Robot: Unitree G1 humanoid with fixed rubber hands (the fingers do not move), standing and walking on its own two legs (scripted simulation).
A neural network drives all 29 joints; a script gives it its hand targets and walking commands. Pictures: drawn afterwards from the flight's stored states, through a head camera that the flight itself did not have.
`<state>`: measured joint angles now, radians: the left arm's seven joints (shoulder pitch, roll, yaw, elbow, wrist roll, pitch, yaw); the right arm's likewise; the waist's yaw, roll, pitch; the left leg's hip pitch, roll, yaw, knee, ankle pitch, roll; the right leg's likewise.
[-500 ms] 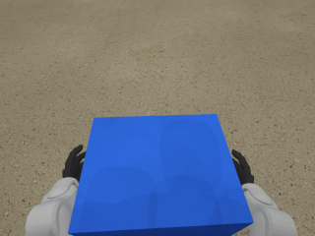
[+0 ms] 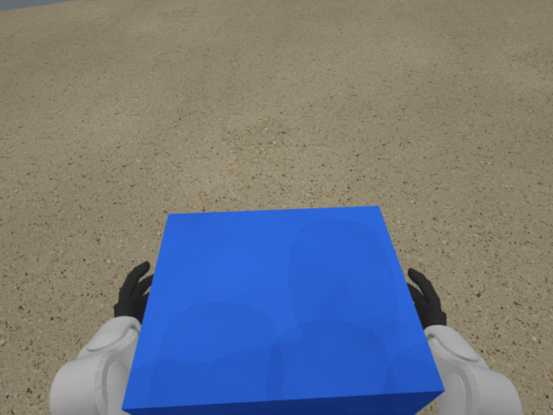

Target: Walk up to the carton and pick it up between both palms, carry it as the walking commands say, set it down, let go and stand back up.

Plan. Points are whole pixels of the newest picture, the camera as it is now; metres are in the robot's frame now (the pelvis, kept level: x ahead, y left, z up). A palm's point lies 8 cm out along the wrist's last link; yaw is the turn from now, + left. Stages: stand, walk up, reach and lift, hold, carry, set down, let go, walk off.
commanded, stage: carry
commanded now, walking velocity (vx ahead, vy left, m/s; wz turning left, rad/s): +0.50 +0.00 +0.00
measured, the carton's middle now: (279, 339) +0.23 +0.01 +0.01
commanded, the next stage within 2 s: none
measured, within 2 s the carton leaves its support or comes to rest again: neither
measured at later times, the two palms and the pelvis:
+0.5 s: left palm (205, 159) +0.55 +0.15 +0.06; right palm (395, 170) +0.54 -0.21 +0.04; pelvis +0.31 -0.03 -0.01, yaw -1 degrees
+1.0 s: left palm (237, 99) +0.86 +0.12 +0.01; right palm (369, 95) +0.90 -0.24 -0.01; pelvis +0.66 -0.09 -0.06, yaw +7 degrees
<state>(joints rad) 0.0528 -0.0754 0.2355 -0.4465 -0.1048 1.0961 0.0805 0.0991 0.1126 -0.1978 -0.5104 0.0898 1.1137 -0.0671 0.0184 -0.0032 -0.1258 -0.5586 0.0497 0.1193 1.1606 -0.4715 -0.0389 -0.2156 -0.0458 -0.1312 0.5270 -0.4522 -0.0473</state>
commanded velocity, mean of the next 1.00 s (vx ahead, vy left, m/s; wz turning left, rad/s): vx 0.15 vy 0.00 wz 0.00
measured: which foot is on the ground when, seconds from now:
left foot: up 0.00-0.14, down 0.16-0.40, up 0.42-0.64, down 0.66-0.92, up 0.94-1.00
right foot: down 0.00-0.18, up 0.20-0.36, down 0.38-0.72, up 0.74-0.90, down 0.92-1.00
